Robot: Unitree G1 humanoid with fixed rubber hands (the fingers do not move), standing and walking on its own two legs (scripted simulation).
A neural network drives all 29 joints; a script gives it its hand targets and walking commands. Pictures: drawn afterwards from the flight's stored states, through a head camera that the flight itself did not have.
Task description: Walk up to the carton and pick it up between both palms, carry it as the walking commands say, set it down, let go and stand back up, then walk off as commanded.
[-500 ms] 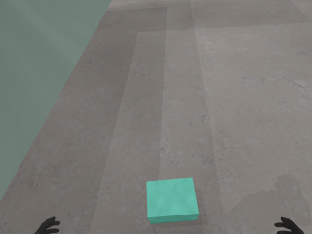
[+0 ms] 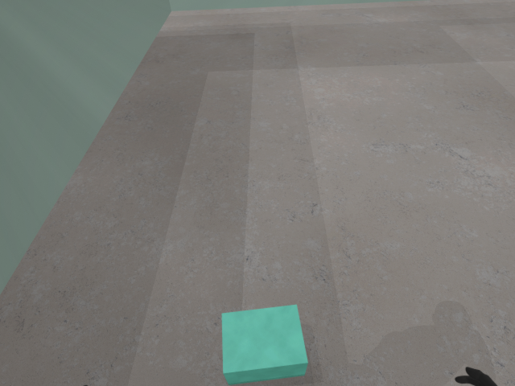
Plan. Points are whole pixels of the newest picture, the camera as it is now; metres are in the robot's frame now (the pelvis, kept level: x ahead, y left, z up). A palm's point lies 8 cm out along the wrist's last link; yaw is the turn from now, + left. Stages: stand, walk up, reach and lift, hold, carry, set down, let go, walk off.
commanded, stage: walk up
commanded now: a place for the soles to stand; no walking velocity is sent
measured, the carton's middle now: (263, 344) +0.41 +0.03 -0.67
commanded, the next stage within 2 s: reach and lift in 1.70 s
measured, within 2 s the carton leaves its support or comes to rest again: neither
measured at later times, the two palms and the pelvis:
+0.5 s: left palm out of the picture +0.15 +0.30 -0.06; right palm out of the picture +0.15 -0.35 -0.09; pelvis +0.04 -0.03 +0.00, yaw +2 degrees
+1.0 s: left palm out of the picture +0.16 +0.30 -0.05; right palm out of the picture +0.14 -0.35 -0.07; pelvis +0.03 -0.03 +0.02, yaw +2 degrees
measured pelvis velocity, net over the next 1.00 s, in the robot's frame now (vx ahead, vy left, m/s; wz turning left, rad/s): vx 0.03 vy -0.03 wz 0.04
